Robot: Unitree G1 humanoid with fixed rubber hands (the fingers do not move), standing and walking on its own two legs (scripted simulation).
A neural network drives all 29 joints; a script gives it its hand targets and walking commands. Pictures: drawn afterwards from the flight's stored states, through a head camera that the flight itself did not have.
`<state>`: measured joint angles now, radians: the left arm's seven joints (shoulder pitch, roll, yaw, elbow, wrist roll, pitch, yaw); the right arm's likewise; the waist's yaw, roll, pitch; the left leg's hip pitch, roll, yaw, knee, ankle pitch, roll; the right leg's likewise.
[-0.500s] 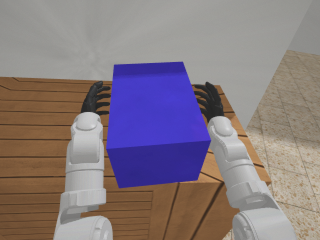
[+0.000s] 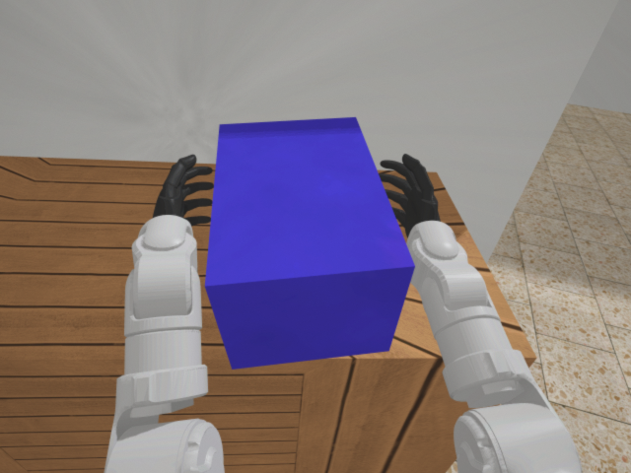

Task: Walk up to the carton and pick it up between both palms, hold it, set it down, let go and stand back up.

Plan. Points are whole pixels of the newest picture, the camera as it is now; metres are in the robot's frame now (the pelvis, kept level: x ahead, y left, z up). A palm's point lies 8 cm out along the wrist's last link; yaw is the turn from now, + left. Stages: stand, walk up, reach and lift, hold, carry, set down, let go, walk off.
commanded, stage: hold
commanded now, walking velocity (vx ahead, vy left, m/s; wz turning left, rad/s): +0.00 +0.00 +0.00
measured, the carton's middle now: (299, 231) +0.41 +0.01 +0.14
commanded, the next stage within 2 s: none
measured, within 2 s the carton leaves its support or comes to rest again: neither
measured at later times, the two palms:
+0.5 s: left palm (170, 223) +0.37 +0.16 +0.18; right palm (415, 219) +0.37 -0.13 +0.19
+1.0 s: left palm (172, 222) +0.36 +0.16 +0.19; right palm (419, 217) +0.37 -0.14 +0.19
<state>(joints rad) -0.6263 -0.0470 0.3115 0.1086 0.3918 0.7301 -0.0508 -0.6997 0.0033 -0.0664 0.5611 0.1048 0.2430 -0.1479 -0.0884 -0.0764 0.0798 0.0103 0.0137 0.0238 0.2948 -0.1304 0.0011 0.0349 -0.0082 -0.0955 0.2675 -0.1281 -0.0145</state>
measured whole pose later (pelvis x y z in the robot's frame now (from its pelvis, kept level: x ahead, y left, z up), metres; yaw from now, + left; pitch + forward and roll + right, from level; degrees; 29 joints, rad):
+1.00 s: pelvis +0.01 +0.00 +0.00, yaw +0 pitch -11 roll +0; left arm -0.58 -0.04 0.31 0.05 0.38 0.74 -0.06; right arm -0.68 -0.01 -0.02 0.51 0.15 0.25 -0.17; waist -0.10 -0.07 0.09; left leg 0.03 0.02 0.02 0.30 -0.14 0.00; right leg 0.06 0.00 -0.10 0.26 -0.13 -0.02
